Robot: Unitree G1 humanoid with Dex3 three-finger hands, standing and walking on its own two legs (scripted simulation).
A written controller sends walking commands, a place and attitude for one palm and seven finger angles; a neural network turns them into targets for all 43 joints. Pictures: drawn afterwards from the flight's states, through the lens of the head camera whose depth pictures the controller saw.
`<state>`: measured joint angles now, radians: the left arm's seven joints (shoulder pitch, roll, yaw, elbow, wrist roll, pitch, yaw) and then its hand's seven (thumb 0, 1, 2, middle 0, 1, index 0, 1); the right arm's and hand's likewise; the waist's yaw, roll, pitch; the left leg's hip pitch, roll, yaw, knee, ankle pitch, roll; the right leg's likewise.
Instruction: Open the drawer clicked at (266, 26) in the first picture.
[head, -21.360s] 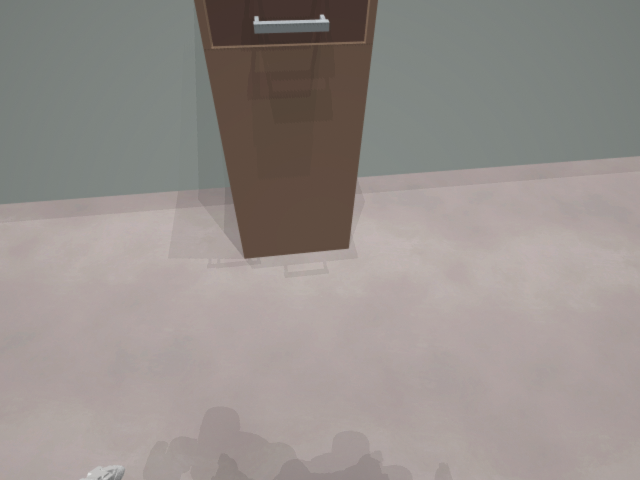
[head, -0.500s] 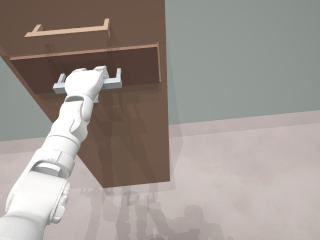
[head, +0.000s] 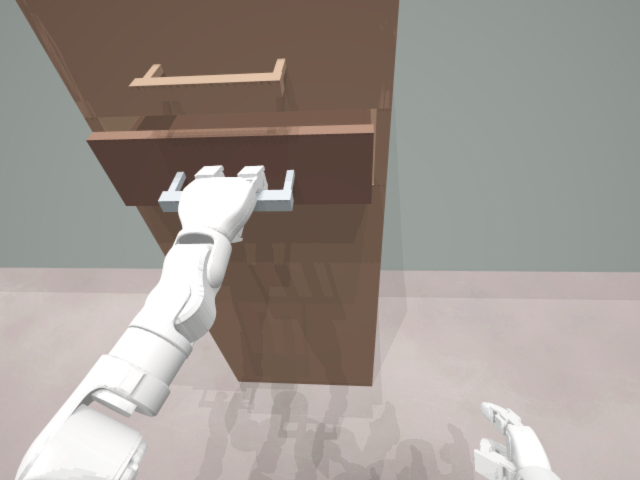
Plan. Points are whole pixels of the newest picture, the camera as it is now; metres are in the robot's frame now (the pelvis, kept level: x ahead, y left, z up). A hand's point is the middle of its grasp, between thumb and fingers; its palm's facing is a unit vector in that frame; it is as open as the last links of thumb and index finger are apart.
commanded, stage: pull the drawer open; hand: left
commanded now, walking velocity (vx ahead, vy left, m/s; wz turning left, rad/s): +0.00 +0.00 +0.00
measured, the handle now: (230, 189) +0.45 +0.16 +0.14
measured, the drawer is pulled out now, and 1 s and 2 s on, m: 0.05 0.11 0.26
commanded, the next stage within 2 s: relax the arm and regain balance in 0.60 s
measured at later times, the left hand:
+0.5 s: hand (237, 216) +0.42 +0.15 +0.11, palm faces -0.02 -0.03 -1.00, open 5.3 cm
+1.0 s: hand (229, 256) +0.33 +0.13 +0.15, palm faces +0.02 -0.82 -0.57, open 15.3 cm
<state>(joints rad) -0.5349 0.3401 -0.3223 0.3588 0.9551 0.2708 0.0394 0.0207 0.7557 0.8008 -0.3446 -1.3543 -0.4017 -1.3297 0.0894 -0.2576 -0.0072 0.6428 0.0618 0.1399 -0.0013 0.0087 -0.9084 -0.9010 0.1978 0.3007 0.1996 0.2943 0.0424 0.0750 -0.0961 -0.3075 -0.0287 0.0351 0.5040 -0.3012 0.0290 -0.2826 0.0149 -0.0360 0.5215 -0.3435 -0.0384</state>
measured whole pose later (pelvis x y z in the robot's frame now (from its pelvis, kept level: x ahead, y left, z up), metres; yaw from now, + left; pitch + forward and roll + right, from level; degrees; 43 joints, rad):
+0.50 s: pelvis -0.03 -0.01 +0.00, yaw +0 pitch +7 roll +1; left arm -0.78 0.39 -0.21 0.78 0.95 0.08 0.07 0.01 0.75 0.85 -0.42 -1.35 -0.42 -1.35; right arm 0.29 -0.27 -0.04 0.73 0.05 0.11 -0.05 0.01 -0.91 -0.90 0.20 0.30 0.20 0.29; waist -0.03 0.07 -0.08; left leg -0.39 -0.01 0.03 0.54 -0.27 0.01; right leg -0.38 0.03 -0.05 0.57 -0.32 -0.06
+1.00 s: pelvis -0.03 -0.01 +0.00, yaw -5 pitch -2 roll +2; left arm -0.20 0.42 0.03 0.37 0.08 -0.12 0.05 0.03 -0.38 0.34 -0.17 -0.68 -0.19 -0.42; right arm 0.25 -0.36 -0.03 0.96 -0.02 -0.01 -0.02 0.01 -0.91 -0.90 0.20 0.30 0.20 0.29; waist -0.07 0.09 -0.09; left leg -0.16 -0.04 -0.05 0.46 -0.26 -0.01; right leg -0.19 0.04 0.05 0.55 -0.32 -0.05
